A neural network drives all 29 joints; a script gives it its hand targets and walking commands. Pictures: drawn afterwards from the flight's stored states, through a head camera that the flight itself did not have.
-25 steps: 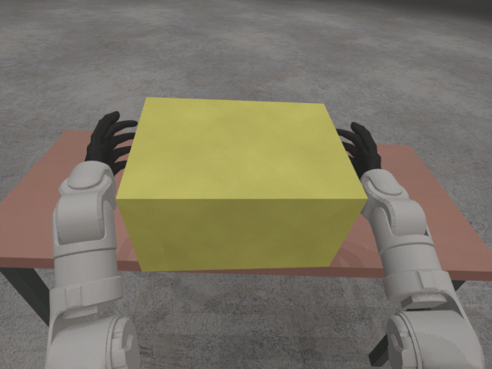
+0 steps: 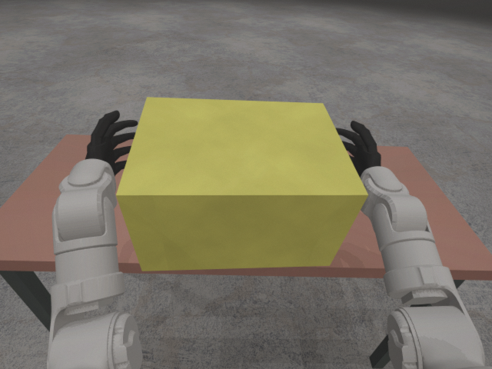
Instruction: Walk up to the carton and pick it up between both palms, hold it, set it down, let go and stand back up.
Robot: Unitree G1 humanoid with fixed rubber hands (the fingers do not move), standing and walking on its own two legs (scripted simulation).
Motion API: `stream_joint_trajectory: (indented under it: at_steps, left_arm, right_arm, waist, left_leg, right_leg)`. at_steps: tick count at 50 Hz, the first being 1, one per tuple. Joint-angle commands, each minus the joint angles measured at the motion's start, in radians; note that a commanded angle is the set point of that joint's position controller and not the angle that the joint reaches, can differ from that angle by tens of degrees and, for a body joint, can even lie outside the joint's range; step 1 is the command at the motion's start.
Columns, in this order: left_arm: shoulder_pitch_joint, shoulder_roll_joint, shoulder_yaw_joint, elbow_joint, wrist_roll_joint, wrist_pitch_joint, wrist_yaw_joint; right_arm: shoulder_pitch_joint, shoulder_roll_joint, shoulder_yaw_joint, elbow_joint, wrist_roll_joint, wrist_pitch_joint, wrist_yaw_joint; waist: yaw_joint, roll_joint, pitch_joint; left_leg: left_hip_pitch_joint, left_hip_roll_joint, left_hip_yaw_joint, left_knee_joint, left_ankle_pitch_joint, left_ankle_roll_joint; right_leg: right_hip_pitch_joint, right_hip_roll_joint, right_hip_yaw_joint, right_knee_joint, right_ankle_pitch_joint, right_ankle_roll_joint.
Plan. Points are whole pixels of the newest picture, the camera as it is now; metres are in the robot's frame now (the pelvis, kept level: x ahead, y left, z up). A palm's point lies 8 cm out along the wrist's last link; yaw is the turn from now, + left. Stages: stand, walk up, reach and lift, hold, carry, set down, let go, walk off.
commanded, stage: hold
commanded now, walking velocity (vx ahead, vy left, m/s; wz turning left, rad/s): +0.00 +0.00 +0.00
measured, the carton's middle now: (238, 181) +0.38 +0.01 +0.16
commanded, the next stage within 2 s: none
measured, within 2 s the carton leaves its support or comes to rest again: neither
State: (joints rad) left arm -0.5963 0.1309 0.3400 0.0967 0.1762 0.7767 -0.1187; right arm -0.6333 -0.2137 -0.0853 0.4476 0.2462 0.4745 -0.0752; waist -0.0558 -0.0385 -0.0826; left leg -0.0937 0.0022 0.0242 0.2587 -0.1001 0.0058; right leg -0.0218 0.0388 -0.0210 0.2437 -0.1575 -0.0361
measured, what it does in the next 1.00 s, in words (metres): stands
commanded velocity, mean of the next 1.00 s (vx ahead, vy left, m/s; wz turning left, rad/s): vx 0.00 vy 0.00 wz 0.00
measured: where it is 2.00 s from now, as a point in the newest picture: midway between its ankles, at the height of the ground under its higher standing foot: outside the picture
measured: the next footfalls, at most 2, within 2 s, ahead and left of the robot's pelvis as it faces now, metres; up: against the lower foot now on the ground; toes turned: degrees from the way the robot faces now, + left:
none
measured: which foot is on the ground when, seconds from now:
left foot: down 0.00-1.00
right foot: down 0.00-1.00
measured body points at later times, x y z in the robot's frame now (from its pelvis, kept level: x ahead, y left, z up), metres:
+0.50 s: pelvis +0.00 +0.00 +0.00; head -0.05 +0.02 +0.45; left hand +0.37 +0.21 +0.21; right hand +0.38 -0.19 +0.20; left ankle +0.03 +0.11 -0.75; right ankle -0.01 -0.09 -0.75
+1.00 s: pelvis +0.00 +0.00 +0.00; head -0.06 +0.02 +0.45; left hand +0.36 +0.21 +0.22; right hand +0.37 -0.19 +0.21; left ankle +0.03 +0.11 -0.75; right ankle -0.01 -0.09 -0.75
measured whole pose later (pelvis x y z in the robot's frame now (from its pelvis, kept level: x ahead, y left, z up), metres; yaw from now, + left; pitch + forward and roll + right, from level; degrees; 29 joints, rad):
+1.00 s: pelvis +0.00 +0.00 +0.00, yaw +0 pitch -4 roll +0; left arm -0.61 0.14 0.33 0.09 0.17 0.78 -0.11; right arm -0.64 -0.22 -0.09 0.44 0.26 0.47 -0.08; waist -0.05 -0.04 -0.08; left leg -0.10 0.00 0.02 0.26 -0.10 0.01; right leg -0.02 0.04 -0.02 0.24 -0.16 -0.03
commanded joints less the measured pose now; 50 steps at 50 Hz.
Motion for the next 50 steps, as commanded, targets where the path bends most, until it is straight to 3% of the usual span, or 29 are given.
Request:
stream_joint_trajectory:
  at_steps: [1, 9, 12, 14, 18, 24, 30, 33, 36, 37, 40, 41, 47, 50]
  left_arm:
    - [-0.532, -0.423, -0.409, -0.107, -0.139, -0.049, -0.107]
    - [-0.508, -0.426, -0.423, -0.138, -0.145, -0.047, -0.1]
    - [-0.518, -0.425, -0.42, -0.13, -0.144, -0.046, -0.104]
    - [-0.531, -0.422, -0.412, -0.123, -0.136, -0.045, -0.106]
    - [-0.514, -0.422, -0.429, -0.15, -0.148, -0.047, -0.105]
    - [-0.488, -0.418, -0.408, -0.162, -0.13, -0.038, -0.1]
    - [-0.472, -0.42, -0.431, -0.195, -0.134, -0.031, -0.097]
    - [-0.48, -0.422, -0.43, -0.169, -0.135, -0.029, -0.106]
    - [-0.504, -0.419, -0.414, -0.144, -0.132, -0.035, -0.106]
    - [-0.509, -0.421, -0.423, -0.144, -0.141, -0.037, -0.107]
    - [-0.501, -0.42, -0.437, -0.162, -0.143, -0.04, -0.103]
    - [-0.502, -0.417, -0.425, -0.156, -0.144, -0.042, -0.103]
    - [-0.518, -0.417, -0.423, -0.131, -0.146, -0.04, -0.099]
    - [-0.527, -0.413, -0.396, -0.083, -0.131, -0.039, -0.101]
  right_arm:
    - [-0.729, 0.462, 0.313, -0.267, 0.098, -0.043, 0.125]
    - [-0.705, 0.451, 0.327, -0.303, 0.11, -0.045, 0.116]
    - [-0.687, 0.446, 0.317, -0.28, 0.105, -0.038, 0.117]
    - [-0.694, 0.453, 0.31, -0.272, 0.098, -0.039, 0.118]
    - [-0.689, 0.448, 0.323, -0.291, 0.112, -0.045, 0.117]
    - [-0.691, 0.429, 0.325, -0.313, 0.112, -0.045, 0.116]
    - [-0.659, 0.431, 0.337, -0.322, 0.128, -0.042, 0.113]
    - [-0.671, 0.436, 0.326, -0.333, 0.11, -0.037, 0.11]
    - [-0.69, 0.443, 0.311, -0.303, 0.099, -0.036, 0.115]
    - [-0.691, 0.447, 0.314, -0.303, 0.102, -0.037, 0.119]
    - [-0.691, 0.444, 0.327, -0.309, 0.115, -0.042, 0.119]
    - [-0.701, 0.456, 0.326, -0.31, 0.115, -0.042, 0.117]
    - [-0.72, 0.444, 0.317, -0.309, 0.11, -0.047, 0.121]
    - [-0.725, 0.439, 0.301, -0.252, 0.102, -0.036, 0.124]
  waist:
    - [0.006, 0.039, -0.273]
    - [0.002, 0.039, -0.315]
    - [-0.014, 0.037, -0.279]
    - [-0.006, 0.043, -0.272]
    - [-0.014, 0.053, -0.292]
    - [0.009, 0.032, -0.3]
    - [-0.009, 0.047, -0.3]
    - [-0.016, 0.037, -0.282]
    - [-0.001, 0.052, -0.264]
    - [-0.014, 0.041, -0.259]
    - [-0.013, 0.058, -0.301]
    - [0.005, 0.051, -0.308]
    - [0.003, 0.037, -0.298]
    - [0.006, 0.03, -0.232]
  left_leg:
    - [0.191, -0.023, -0.009, 0.006, 0.119, -0.013]
    - [0.209, -0.028, -0.017, 0.026, 0.188, -0.023]
    - [0.208, -0.026, -0.018, 0.017, 0.165, -0.022]
    - [0.193, -0.029, -0.013, 0.013, 0.135, -0.021]
    - [0.204, -0.027, -0.017, 0.021, 0.181, -0.026]
    - [0.218, -0.02, -0.023, 0.02, 0.185, -0.023]
    - [0.228, -0.025, -0.022, 0.031, 0.24, -0.031]
    - [0.211, -0.027, -0.017, 0.025, 0.195, -0.025]
    - [0.19, -0.022, -0.013, 0.016, 0.143, -0.022]
    - [0.188, -0.021, -0.012, 0.013, 0.14, -0.019]
    - [0.202, -0.025, -0.016, 0.02, 0.17, -0.024]
    - [0.203, -0.022, -0.021, 0.024, 0.168, -0.021]
    - [0.201, -0.024, -0.012, 0.011, 0.145, -0.016]
    - [0.18, -0.016, -0.015, 0.001, 0.088, -0.006]
  right_leg:
    - [-0.061, -0.003, 0.007, -0.044, 0.138, 0.048]
    - [-0.042, 0.002, 0.007, -0.029, 0.22, 0.053]
    - [-0.05, 0.0, 0.012, -0.042, 0.2, 0.053]
    - [-0.059, -0.004, 0.01, -0.047, 0.172, 0.052]
    - [-0.033, 0.001, 0.004, -0.035, 0.217, 0.052]
    - [-0.035, 0.004, 0.009, -0.038, 0.212, 0.05]
    - [-0.021, 0.003, 0.004, -0.029, 0.282, 0.053]
    - [-0.03, 0.002, 0.003, -0.03, 0.241, 0.053]
    - [-0.054, -0.006, 0.007, -0.039, 0.188, 0.05]
    - [-0.057, -0.002, 0.007, -0.038, 0.174, 0.045]
    - [-0.033, -0.001, 0.009, -0.033, 0.223, 0.049]
    - [-0.045, -0.002, 0.005, -0.029, 0.216, 0.049]
    - [-0.049, -0.003, 0.005, -0.037, 0.175, 0.051]
    - [-0.096, -0.006, 0.013, -0.052, 0.103, 0.044]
